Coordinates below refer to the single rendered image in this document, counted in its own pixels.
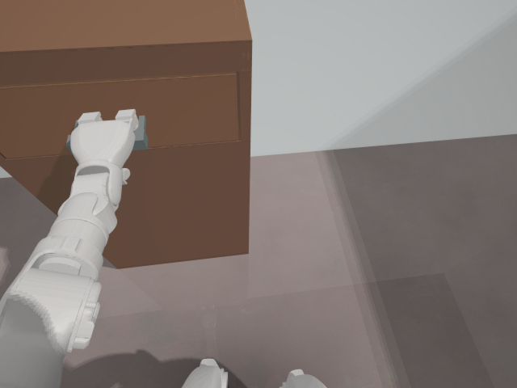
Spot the cabinet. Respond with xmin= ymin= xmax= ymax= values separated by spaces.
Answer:
xmin=0 ymin=0 xmax=252 ymax=269

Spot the left robot upper arm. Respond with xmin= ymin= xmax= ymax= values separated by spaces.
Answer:
xmin=0 ymin=268 xmax=102 ymax=388

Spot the left robot forearm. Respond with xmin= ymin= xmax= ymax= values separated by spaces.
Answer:
xmin=0 ymin=160 xmax=123 ymax=328

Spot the left robot thigh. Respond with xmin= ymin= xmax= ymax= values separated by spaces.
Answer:
xmin=182 ymin=365 xmax=228 ymax=388

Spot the robot left hand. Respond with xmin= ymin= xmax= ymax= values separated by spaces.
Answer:
xmin=70 ymin=109 xmax=138 ymax=185

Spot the drawer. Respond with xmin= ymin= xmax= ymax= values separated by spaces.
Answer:
xmin=0 ymin=72 xmax=238 ymax=158

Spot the handle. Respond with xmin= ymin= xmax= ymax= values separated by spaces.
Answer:
xmin=65 ymin=116 xmax=148 ymax=155

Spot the robot left shin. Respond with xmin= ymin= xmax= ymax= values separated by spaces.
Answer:
xmin=200 ymin=359 xmax=219 ymax=368

